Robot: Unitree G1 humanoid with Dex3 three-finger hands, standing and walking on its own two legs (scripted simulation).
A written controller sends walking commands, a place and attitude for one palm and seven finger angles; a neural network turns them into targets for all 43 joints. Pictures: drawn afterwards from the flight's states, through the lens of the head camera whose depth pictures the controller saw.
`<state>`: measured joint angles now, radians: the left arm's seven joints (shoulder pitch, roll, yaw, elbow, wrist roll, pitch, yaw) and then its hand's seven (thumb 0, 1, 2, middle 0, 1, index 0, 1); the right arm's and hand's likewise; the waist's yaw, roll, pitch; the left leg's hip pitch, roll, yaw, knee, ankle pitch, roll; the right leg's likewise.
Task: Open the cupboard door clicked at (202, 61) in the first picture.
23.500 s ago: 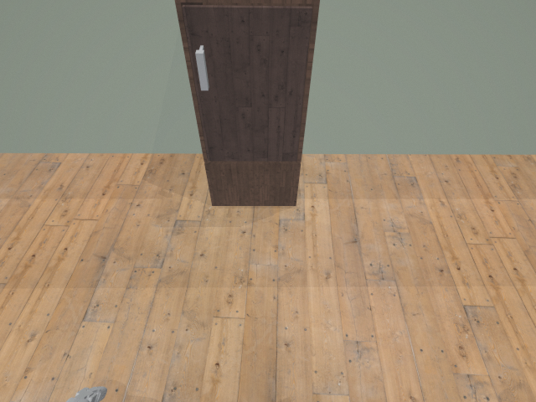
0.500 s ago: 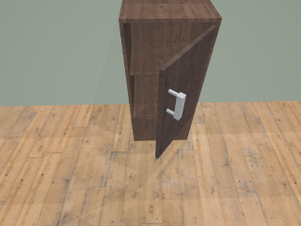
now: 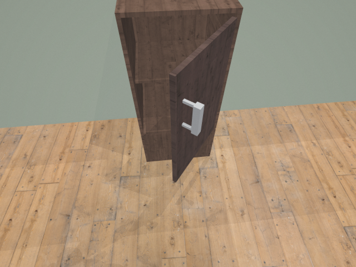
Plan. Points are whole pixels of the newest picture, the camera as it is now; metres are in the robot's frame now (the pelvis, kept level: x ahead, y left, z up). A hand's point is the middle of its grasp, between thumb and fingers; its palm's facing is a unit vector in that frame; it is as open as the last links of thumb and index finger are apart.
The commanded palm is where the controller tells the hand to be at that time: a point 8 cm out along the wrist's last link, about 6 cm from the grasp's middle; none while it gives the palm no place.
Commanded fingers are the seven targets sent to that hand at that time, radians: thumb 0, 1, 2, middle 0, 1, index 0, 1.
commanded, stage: walk to a spot facing it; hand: left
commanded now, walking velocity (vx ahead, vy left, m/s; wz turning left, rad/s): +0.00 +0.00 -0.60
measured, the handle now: (191, 117) +0.54 +0.00 -0.02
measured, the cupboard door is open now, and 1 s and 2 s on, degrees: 51 51 51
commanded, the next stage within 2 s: none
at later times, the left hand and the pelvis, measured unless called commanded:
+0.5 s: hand out of the picture +0.09 +0.15 -0.15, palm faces -0.17 -0.94 -0.29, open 7.4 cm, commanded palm none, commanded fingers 0.00 0.90 0.90 -0.20 -0.30 -0.20 -0.30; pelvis +0.01 -0.04 +0.00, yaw -16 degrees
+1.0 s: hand (130, 219) +0.26 +0.16 -0.16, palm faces -0.52 -0.82 -0.24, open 7.4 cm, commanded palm none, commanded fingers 0.00 0.90 0.90 -0.20 -0.30 -0.20 -0.30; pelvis +0.07 +0.01 +0.01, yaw -34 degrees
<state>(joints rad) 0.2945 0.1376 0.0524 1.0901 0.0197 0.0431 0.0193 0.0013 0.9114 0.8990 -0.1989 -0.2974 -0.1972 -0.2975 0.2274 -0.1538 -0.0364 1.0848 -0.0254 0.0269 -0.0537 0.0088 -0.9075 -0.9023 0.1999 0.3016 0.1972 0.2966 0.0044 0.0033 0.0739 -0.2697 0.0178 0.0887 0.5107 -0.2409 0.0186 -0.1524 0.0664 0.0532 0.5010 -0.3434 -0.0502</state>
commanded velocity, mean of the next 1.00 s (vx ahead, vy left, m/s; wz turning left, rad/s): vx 0.00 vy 0.00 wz -0.60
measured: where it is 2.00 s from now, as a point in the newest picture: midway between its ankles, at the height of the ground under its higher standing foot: outside the picture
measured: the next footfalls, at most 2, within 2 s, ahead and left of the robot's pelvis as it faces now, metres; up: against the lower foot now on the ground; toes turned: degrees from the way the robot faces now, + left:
left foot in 0.78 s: +0.14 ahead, +0.10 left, +0.00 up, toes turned -28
right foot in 1.16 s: +0.03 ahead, -0.13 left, +0.00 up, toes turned -44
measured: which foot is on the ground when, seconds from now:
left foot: down 0.00-0.20, up 0.22-0.76, down 0.78-1.00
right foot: down 0.00-0.76, up 0.78-1.00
